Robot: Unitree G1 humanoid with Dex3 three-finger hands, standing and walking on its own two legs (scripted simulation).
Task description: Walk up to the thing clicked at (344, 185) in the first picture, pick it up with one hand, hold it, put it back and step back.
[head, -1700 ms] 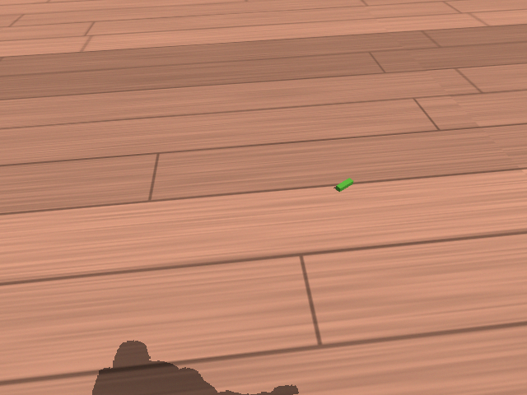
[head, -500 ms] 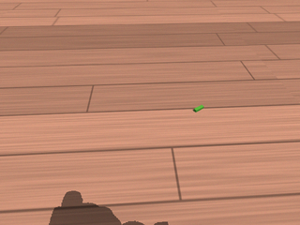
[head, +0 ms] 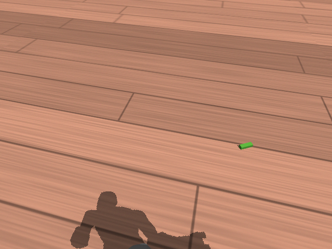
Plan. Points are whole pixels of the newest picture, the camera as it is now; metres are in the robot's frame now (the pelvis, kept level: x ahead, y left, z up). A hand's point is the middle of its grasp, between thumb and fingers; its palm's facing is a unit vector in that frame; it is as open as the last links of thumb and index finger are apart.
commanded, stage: walk up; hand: left
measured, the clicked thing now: (245, 145) +1.03 -0.52 -0.76
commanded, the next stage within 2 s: none
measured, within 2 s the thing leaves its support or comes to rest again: neither
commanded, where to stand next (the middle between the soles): +0.78 -0.86 m, yaw +22 degrees
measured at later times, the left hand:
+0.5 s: hand (134, 217) +0.25 +0.14 -0.16, palm faces +0.10 -0.92 -0.37, open 7.4 cm
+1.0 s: hand (197, 200) +0.33 -0.06 -0.18, palm faces +0.21 -0.93 -0.30, open 7.4 cm
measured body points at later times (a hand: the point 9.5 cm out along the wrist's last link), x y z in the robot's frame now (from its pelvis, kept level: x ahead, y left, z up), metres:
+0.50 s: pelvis +0.19 -0.18 -0.04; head +0.19 -0.15 +0.41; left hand +0.24 +0.18 -0.13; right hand +0.26 -0.54 -0.10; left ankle +0.13 +0.06 -0.73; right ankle +0.31 -0.34 -0.73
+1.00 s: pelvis +0.35 -0.32 -0.03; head +0.37 -0.28 +0.42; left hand +0.32 -0.01 -0.16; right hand +0.50 -0.65 -0.10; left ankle +0.39 -0.21 -0.74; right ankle +0.33 -0.40 -0.69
